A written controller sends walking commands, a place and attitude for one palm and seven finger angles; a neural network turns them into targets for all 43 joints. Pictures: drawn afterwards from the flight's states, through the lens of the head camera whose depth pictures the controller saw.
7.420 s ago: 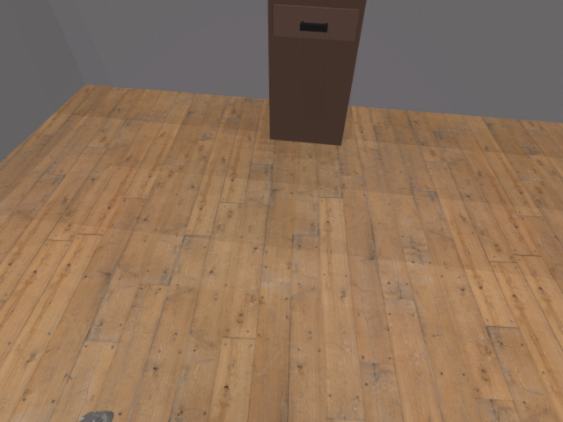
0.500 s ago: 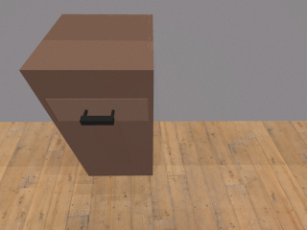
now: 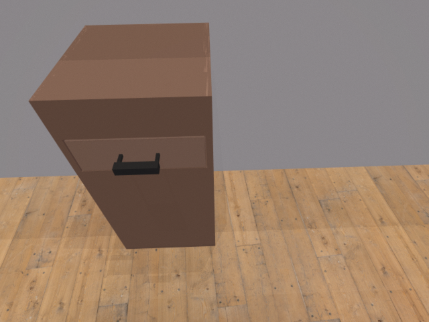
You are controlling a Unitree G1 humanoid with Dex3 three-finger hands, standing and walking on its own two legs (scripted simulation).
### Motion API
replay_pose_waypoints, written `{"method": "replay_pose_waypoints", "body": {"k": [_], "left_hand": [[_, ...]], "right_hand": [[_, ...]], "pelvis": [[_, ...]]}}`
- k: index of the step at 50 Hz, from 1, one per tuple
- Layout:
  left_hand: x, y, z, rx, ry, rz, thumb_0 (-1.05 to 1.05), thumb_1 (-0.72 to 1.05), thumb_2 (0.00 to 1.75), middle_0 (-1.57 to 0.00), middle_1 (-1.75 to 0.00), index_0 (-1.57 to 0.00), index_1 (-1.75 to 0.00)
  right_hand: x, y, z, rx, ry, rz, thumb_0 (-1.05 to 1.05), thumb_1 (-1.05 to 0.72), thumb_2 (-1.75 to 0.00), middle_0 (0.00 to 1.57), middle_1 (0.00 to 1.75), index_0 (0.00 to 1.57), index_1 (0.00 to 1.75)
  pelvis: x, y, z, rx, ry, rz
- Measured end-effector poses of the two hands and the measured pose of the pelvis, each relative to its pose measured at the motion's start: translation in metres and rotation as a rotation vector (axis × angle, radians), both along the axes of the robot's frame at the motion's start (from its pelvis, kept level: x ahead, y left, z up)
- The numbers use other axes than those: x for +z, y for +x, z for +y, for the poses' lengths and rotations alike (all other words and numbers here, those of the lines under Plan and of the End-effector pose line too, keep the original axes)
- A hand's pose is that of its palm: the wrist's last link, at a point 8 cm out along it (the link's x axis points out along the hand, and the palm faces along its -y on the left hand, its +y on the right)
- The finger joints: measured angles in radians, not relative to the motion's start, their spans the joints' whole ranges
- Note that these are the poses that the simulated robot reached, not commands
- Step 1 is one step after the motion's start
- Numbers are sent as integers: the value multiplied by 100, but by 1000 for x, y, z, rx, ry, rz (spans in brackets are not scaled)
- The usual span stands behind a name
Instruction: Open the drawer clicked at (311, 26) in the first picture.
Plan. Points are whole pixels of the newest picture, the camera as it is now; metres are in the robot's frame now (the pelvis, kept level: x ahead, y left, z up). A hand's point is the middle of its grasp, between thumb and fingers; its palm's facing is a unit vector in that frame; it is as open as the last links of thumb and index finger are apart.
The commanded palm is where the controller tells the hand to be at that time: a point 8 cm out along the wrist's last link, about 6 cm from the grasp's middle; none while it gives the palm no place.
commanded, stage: look again from close up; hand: left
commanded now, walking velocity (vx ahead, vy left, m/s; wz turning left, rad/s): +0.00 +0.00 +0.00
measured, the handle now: (137, 162) +0.54 +0.26 -0.09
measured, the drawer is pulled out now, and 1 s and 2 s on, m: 0.00 0.00 0.00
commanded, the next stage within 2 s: raise the hand with hooked fingers in 0.22 s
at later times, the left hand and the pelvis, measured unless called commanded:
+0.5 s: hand out of the picture +0.14 +0.19 -0.08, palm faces -0.11 -0.69 -0.72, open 7.4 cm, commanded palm +0.11 +0.21 -0.04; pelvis -0.01 -0.02 -0.01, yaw +0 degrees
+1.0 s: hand (111, 283) +0.19 +0.21 -0.03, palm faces +0.05 -0.07 -1.00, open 10.0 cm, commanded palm +0.17 +0.20 +0.03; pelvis -0.03 -0.05 -0.04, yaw +1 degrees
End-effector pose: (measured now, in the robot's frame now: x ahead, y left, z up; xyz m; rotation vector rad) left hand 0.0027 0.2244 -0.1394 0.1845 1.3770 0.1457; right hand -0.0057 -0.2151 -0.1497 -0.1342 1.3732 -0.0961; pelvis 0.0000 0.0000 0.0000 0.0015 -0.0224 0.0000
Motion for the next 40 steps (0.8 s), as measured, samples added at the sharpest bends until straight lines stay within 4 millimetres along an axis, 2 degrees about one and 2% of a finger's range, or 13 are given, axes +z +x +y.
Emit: {"method": "replay_pose_waypoints", "body": {"k": [9,17,18,20,23,26,28,31,34,38,40], "left_hand": [[3,-5,-9,6,-9,14,0,91,90,-20,-30,-20,-30],[0,-11,-24,17,-26,38,0,91,90,-20,-30,-20,-30],[4,-3,-22,-38,-1,20,1,92,90,-20,-30,-20,-30],[29,29,-9,-131,118,-162,4,94,90,-21,-30,-21,-31],[79,86,0,-294,340,-436,4,92,88,-21,-32,-21,-32],[128,139,-6,-538,614,-665,4,87,87,-21,-34,-21,-35],[149,161,-15,-680,786,-771,3,83,85,-21,-36,-21,-37],[156,167,-35,-840,919,-852,2,77,83,-21,-40,-21,-41],[144,151,-49,-946,956,-865,1,69,80,-21,-44,-22,-45],[129,122,-49,-982,1017,-827,0,59,76,-23,-50,-23,-51],[127,115,-42,-959,1061,-814,0,54,74,-24,-53,-24,-54]], "right_hand": [[2,-5,-3,-3,9,20,1,-91,-90,20,30,20,30],[4,0,-12,-9,-2,29,0,-91,-90,20,30,20,30],[6,4,-16,-10,-18,5,1,-91,-90,20,30,20,30],[12,18,-27,-24,-62,-124,2,-92,-90,20,30,20,30],[19,55,-44,-20,-97,-340,2,-92,-90,20,30,20,30],[28,101,-59,36,-110,-517,2,-92,-90,20,30,20,30],[38,131,-66,62,-111,-611,2,-92,-90,20,30,20,30],[55,171,-73,99,-98,-698,2,-91,-90,20,30,20,30],[68,202,-73,168,-87,-740,1,-91,-90,20,30,20,30],[70,230,-65,259,-79,-757,1,-91,-90,20,30,19,30],[64,237,-58,284,-71,-755,1,-91,-90,20,30,20,30]], "pelvis": [[3,-1,-6,-7,9,9],[4,3,-13,-6,4,15],[3,3,-14,-12,3,17],[2,3,-16,-21,17,25],[-2,-2,-18,1,23,46],[-8,-9,-22,2,24,95],[-13,-13,-25,-15,29,125],[-20,-18,-32,-42,43,156],[-26,-22,-40,-47,54,181],[-37,-26,-48,-28,56,207],[-42,-28,-51,-11,50,212]]}}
